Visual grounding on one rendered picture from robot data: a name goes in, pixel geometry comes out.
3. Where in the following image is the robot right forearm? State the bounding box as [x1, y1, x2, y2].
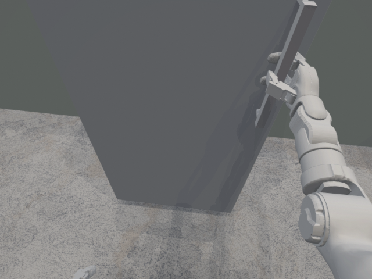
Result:
[289, 95, 372, 205]

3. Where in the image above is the robot right upper arm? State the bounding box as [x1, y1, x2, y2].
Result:
[298, 192, 372, 279]

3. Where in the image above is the handle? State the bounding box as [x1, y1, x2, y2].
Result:
[255, 0, 317, 128]

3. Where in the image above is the right robot hand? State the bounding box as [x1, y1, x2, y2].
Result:
[260, 52, 319, 110]

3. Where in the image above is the left robot hand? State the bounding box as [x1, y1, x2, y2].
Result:
[73, 265, 96, 279]

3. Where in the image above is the fridge door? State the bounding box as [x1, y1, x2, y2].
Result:
[26, 0, 332, 213]

